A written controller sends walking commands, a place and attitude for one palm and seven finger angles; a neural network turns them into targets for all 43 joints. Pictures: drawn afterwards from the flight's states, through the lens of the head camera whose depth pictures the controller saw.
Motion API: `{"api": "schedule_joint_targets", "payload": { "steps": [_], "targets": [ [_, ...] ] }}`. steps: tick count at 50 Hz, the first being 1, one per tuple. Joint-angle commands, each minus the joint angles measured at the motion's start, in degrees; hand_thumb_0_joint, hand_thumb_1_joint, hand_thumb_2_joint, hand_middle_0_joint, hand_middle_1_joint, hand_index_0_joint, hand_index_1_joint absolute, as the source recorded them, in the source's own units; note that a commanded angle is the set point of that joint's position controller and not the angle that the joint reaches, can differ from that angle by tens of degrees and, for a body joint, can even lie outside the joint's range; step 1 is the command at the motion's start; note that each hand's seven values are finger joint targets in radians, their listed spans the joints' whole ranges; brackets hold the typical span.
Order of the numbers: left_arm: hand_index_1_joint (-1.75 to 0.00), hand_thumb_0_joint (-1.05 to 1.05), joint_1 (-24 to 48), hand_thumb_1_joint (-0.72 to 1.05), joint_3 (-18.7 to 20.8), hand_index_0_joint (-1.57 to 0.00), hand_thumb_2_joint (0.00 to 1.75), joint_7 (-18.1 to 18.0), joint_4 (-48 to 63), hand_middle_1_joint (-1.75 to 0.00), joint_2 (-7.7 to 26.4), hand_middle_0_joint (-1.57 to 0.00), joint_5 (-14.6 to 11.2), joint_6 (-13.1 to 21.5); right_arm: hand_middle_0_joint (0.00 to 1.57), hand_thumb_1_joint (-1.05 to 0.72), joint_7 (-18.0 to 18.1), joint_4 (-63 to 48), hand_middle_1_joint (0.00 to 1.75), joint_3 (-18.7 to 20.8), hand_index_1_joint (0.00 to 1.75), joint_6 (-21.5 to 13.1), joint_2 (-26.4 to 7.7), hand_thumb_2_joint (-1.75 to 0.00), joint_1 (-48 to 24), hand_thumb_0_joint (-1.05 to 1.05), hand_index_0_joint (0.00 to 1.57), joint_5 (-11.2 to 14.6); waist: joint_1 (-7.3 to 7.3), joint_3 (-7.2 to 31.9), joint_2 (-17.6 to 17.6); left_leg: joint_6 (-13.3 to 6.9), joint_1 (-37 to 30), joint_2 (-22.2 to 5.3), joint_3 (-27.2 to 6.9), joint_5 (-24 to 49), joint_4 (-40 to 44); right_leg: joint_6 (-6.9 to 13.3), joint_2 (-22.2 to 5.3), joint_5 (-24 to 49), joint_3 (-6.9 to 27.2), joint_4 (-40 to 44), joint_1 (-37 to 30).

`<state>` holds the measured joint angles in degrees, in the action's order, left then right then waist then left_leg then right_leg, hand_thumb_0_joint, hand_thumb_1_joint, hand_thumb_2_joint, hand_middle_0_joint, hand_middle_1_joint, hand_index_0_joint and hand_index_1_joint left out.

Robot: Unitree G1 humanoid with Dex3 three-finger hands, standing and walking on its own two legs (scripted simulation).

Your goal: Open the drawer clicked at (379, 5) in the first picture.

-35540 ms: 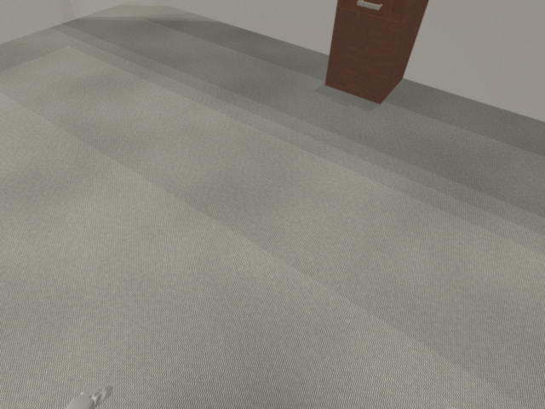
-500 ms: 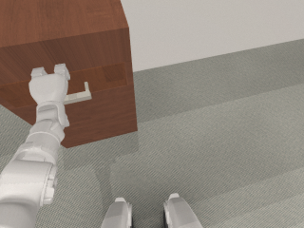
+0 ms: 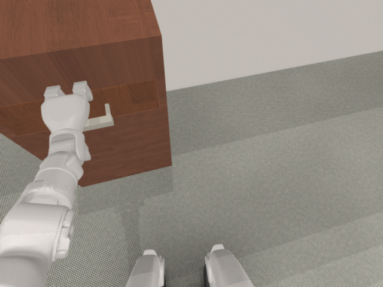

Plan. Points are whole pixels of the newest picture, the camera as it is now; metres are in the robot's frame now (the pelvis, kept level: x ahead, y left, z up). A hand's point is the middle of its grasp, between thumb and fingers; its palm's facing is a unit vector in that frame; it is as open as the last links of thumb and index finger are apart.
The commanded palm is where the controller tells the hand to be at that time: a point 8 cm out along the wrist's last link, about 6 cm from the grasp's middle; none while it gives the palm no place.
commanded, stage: lower the fingers behind the handle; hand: left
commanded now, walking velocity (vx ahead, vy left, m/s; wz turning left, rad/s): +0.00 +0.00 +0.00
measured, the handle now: (84, 118) +0.52 +0.25 -0.09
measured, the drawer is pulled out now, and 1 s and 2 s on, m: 0.00 0.00 0.00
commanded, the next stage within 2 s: lift the hand off the handle in 1.62 s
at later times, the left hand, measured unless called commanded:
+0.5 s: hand (74, 127) +0.47 +0.25 -0.05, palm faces -0.04 +0.03 -1.00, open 13.7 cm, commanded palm +0.46 +0.25 -0.01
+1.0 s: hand (71, 133) +0.47 +0.27 -0.07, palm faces +0.00 +0.03 -1.00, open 13.6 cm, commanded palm +0.47 +0.23 -0.04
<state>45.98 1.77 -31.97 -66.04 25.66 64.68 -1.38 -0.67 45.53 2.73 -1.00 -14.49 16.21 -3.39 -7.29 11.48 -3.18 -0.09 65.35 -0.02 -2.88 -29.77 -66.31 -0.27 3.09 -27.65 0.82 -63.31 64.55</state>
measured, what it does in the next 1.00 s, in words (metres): stands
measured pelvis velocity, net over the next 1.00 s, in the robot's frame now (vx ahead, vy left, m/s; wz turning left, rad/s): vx -0.04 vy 0.01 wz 0.00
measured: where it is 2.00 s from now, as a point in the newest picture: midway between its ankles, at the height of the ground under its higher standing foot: outside the picture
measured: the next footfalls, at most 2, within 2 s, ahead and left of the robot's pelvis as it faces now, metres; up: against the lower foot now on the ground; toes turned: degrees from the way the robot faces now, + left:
none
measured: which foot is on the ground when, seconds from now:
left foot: down 0.00-1.00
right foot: down 0.00-1.00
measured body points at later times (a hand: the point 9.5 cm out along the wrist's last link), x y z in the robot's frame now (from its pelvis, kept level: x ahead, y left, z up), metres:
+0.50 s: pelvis -0.03 +0.00 -0.02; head +0.13 +0.00 +0.40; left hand +0.47 +0.24 +0.01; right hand +0.00 -0.28 -0.15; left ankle +0.00 +0.11 -0.64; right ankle +0.01 -0.13 -0.64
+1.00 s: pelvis -0.04 +0.01 -0.05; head +0.13 +0.03 +0.37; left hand +0.47 +0.26 -0.02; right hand -0.01 -0.26 -0.18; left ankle +0.00 +0.12 -0.64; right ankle +0.01 -0.13 -0.64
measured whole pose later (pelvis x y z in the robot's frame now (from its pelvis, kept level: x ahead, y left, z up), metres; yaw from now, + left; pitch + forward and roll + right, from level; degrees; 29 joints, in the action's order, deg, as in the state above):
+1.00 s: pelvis -0.04 +0.01 -0.05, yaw +0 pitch +32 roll -4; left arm 54.8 -0.8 -31.2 -71.0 29.7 64.0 -4.6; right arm -1.1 44.7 -0.1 -3.0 -13.7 16.1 -3.6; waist -8.2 12.2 -3.2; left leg -0.5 80.2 0.7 -4.2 -31.2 -79.1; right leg -1.0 2.8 -29.1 -0.9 -74.8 78.3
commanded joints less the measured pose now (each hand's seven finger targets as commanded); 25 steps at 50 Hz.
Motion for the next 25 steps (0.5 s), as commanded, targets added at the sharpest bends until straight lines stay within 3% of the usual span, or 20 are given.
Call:
{"api": "schedule_joint_targets", "payload": {
  "steps": [1, 4, 5, 6, 8, 11, 12, 15, 16, 19, 21, 24, 25],
  "targets": [
    [-1.20, 0.00, 24.99, -0.50, 4.43, -0.30, 0.30, -2.97, 10.42, -1.20, 19.29, -0.30, 0.25, -2.91, 0.20, -0.90, 0.68, -1.58, 0.30, 2.40, 0.30, -0.18, -9.86, -0.90, 9.54, 0.00, 0.20, 0.25, -0.56, 30.29, -5.20, -1.11, -22.87, 0.28, 1.67, 26.09, 6.24, 1.53, 0.33, 22.28, -2.16, 6.28, -15.54],
    [-1.20, 0.00, 23.40, -0.50, 3.09, -0.30, 0.30, -1.86, 6.74, -1.20, 18.11, -0.30, -0.38, -4.18, 0.20, -0.90, 0.82, -1.90, 0.30, 1.98, 0.30, -0.05, -9.75, -0.90, 9.58, 0.00, 0.20, 0.44, -1.56, 27.69, -1.34, -1.72, -18.75, 0.62, 2.39, 23.63, 6.16, 0.97, 0.11, 22.96, -1.64, 7.01, -17.89],
    [-1.20, 0.00, 21.47, -0.50, 4.23, -0.30, 0.30, -1.23, 5.01, -1.20, 19.55, -0.30, -1.24, -4.61, 0.20, -0.90, 0.75, -1.64, 0.30, 1.76, 0.30, 0.18, -10.15, -0.90, 9.59, 0.00, 0.20, 0.40, -0.98, 26.05, -0.67, -1.78, -16.90, 0.73, 2.70, 22.29, 6.15, 1.00, 0.04, 22.84, -1.36, 7.07, -18.82],
    [-1.20, 0.00, 21.89, -0.50, 4.72, -0.30, 0.30, -0.90, 4.96, -1.20, 21.16, -0.30, -1.02, -4.51, 0.20, -0.90, 0.99, -1.99, 0.30, 1.47, 0.30, 0.22, -10.13, -0.90, 9.16, 0.00, 0.20, 0.49, -0.84, 26.16, -0.16, -1.89, -15.27, 0.84, 2.76, 21.31, 6.02, 0.79, -0.10, 22.44, -0.99, 7.04, -19.21],
    [-1.20, 0.00, 22.24, -0.50, 3.80, -0.30, 0.30, 0.06, 4.05, -1.20, 20.04, -0.30, -1.59, -4.15, 0.20, -0.90, 0.97, -2.12, 0.30, 1.27, 0.30, 0.12, -10.17, -0.90, 9.19, 0.00, 0.20, 0.38, -1.11, 25.39, -0.88, -1.98, -14.25, 0.93, 2.79, 20.15, 5.87, 0.94, -0.13, 21.77, -0.96, 6.74, -18.82],
    [-1.20, 0.00, 20.29, -0.50, 3.87, -0.30, 0.30, 0.60, 2.27, -1.20, 20.59, -0.30, -1.04, -3.29, 0.20, -0.90, 1.25, -2.57, 0.30, 1.05, 0.30, -0.02, -10.18, -0.90, 8.77, 0.00, 0.20, 0.51, -1.06, 24.00, 1.11, -2.16, -11.50, 0.93, 2.83, 17.90, 5.02, 0.73, -0.14, 19.69, -0.81, 6.27, -17.38],
    [-1.20, 0.00, 20.98, -0.50, 2.95, -0.30, 0.30, 0.82, 2.11, -1.20, 19.57, -0.30, -1.15, -3.01, 0.20, -0.90, 1.24, -2.66, 0.30, 1.09, 0.30, -0.15, -10.16, -0.90, 8.87, 0.00, 0.20, 0.51, -1.76, 22.78, 1.02, -2.26, -10.47, 0.93, 3.08, 16.78, 4.58, 0.73, -0.13, 18.97, -0.70, 6.25, -16.76],
    [-1.20, 0.00, 19.15, -0.50, 4.48, -0.30, 0.30, 1.07, 0.53, -1.20, 21.58, -0.30, -1.14, -2.19, 0.20, -0.90, 1.22, -2.97, 0.30, 0.89, 0.30, -0.29, -10.48, -0.90, 8.62, 0.00, 0.20, 0.56, -1.09, 22.64, 2.71, -2.35, -7.41, 1.02, 3.05, 14.63, 3.46, 0.78, -0.15, 16.91, -0.47, 5.14, -16.05],
    [-1.20, 0.00, 21.09, -0.50, 3.64, -0.30, 0.30, 0.99, 1.40, -1.20, 21.17, -0.30, -0.89, -1.84, 0.20, -0.90, 1.39, -3.24, 0.30, 0.81, 0.30, -0.57, -10.27, -0.90, 8.49, 0.00, 0.20, 0.54, -1.76, 22.77, 2.11, -2.39, -6.71, 1.03, 2.97, 14.33, 2.94, 0.56, -0.25, 16.83, -0.45, 4.82, -15.25],
    [-1.20, 0.00, 20.68, -0.50, 3.53, -0.30, 0.30, 0.88, 0.00, -1.20, 20.83, -0.30, -0.89, -1.87, 0.20, -0.90, 1.18, -3.46, 0.30, 0.80, 0.30, -0.85, -10.45, -0.90, 8.58, 0.00, 0.20, 0.68, -1.61, 22.21, 2.42, -2.32, -5.34, 1.11, 2.72, 12.30, 2.43, 0.65, -0.25, 13.96, -0.75, 4.07, -13.09],
    [-1.20, 0.00, 20.44, -0.50, 4.37, -0.30, 0.30, 0.78, -0.48, -1.20, 22.54, -0.30, -0.97, -2.42, 0.20, -0.90, 1.19, -3.84, 0.30, 0.55, 0.30, -0.90, -10.62, -0.90, 8.32, 0.00, 0.20, 0.76, -1.19, 22.78, 2.43, -2.34, -3.77, 1.19, 2.93, 11.11, 1.64, 0.63, -0.25, 12.88, -0.53, 3.46, -12.89],
    [-1.20, 0.00, 23.27, -0.50, 2.77, -0.30, 0.30, 0.68, -0.84, -1.20, 21.18, -0.30, -0.84, -3.05, 0.20, -0.90, 1.18, -4.05, 0.30, 0.52, 0.30, -1.22, -10.68, -0.90, 8.74, 0.00, 0.20, 0.97, -2.20, 23.04, 1.90, -2.34, -3.52, 1.14, 2.37, 9.57, 1.29, 0.65, -0.26, 10.48, -1.04, 2.85, -10.39],
    [-1.20, 0.00, 23.94, -0.50, 2.94, -0.30, 0.30, 1.01, 0.06, -1.20, 21.59, -0.30, -0.70, -3.09, 0.20, -0.90, 1.14, -3.99, 0.30, 0.58, 0.30, -1.43, -10.80, -0.90, 8.76, 0.00, 0.20, 0.91, -1.98, 23.99, 0.09, -2.24, -3.81, 0.92, 2.39, 9.42, 0.93, 0.88, -0.13, 10.17, -1.03, 2.23, -9.73]
  ]
}}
